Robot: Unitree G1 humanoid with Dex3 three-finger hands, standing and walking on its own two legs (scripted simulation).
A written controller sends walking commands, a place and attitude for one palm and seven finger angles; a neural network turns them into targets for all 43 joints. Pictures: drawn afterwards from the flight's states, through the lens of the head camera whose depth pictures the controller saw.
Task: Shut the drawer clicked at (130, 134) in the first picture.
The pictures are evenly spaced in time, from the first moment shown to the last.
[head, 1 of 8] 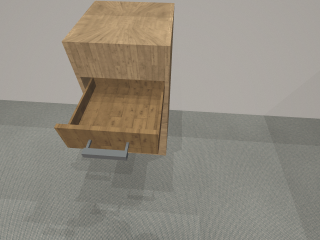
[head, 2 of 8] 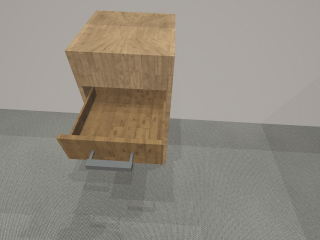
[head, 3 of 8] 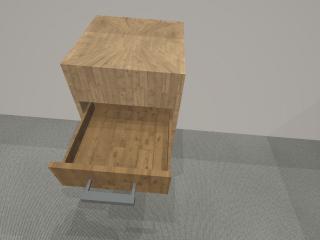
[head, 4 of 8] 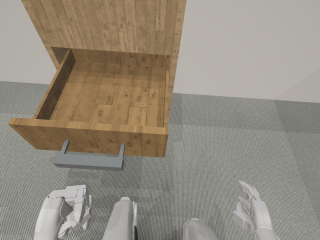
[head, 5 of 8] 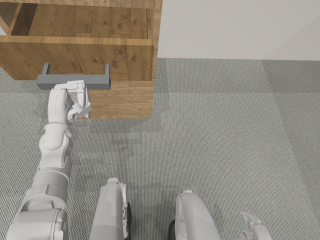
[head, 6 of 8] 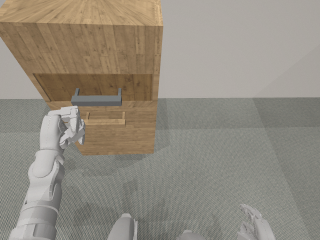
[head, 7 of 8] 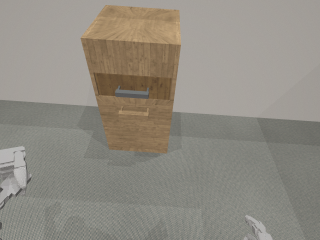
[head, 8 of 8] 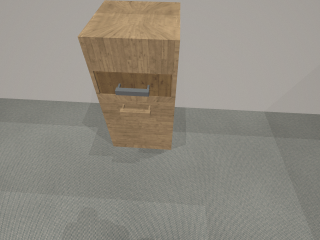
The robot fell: no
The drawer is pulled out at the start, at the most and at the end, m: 0.30 0.30 0.00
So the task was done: yes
